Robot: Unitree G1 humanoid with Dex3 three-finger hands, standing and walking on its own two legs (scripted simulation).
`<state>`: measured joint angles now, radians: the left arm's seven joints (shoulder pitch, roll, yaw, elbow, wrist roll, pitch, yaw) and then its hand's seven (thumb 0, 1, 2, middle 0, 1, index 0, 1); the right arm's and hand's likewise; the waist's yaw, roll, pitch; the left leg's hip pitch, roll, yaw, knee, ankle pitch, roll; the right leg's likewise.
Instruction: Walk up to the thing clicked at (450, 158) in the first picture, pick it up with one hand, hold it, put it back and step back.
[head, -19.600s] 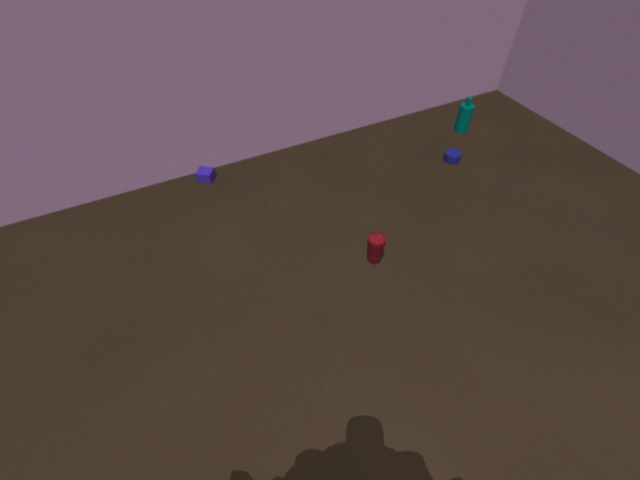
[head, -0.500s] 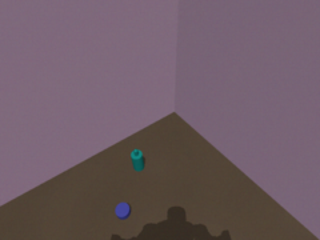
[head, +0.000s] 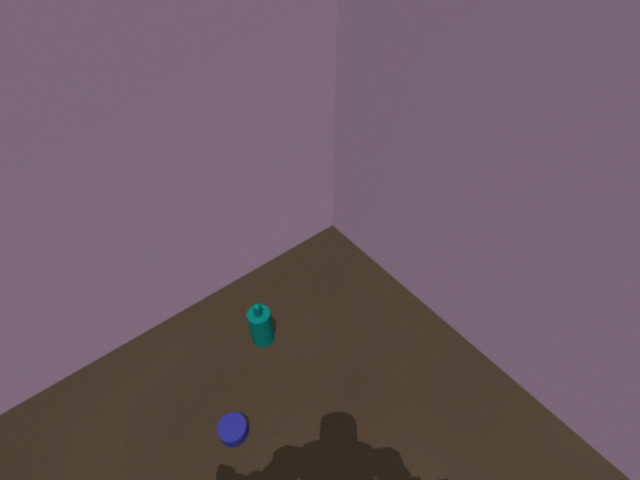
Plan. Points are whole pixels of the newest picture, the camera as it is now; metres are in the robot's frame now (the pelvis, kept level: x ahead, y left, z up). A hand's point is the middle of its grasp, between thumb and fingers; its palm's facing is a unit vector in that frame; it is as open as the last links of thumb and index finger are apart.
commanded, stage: walk up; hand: left
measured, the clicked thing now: (233, 429) +0.45 +0.28 -0.76
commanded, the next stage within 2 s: stand in 0.12 s
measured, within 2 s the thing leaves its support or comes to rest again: neither
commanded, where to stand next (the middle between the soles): +0.06 +0.01 m, yaw +1 degrees
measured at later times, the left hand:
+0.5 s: hand out of the picture +0.07 +0.25 -0.15, palm faces -0.01 -0.94 -0.34, open 7.4 cm
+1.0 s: hand out of the picture +0.08 +0.24 -0.15, palm faces -0.01 -0.94 -0.35, open 7.4 cm
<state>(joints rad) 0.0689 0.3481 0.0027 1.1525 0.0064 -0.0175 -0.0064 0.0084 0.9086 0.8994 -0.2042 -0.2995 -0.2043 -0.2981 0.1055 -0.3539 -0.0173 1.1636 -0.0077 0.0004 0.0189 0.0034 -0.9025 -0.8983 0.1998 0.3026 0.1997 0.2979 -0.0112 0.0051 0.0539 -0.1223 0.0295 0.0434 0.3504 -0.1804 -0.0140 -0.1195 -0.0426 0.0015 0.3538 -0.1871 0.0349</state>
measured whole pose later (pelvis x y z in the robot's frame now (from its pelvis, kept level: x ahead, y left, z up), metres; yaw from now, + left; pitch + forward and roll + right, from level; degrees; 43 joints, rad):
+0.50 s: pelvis +0.00 -0.01 +0.00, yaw +0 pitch -2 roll +0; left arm 0.10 0.35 0.00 1.15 0.01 -0.01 -0.01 0.01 0.91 0.90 -0.20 -0.30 -0.20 -0.30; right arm 0.08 -0.36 -0.01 1.15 -0.01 -0.01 0.02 0.00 -0.90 -0.90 0.20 0.30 0.20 0.30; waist 0.00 0.00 0.05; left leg -0.11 0.04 0.03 0.31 -0.16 -0.03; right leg -0.11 -0.03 -0.01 0.33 -0.17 0.02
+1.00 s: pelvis +0.00 -0.01 +0.00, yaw +1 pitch -2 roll +0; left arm 0.11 0.35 0.00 1.14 0.01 -0.01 -0.01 0.01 0.91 0.90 -0.20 -0.30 -0.20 -0.30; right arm 0.10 -0.35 -0.01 1.15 -0.01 -0.01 0.02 0.00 -0.90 -0.90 0.20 0.30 0.20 0.30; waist 0.00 0.00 0.04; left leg -0.11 0.05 0.03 0.31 -0.16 -0.03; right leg -0.11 -0.02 -0.02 0.32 -0.18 0.02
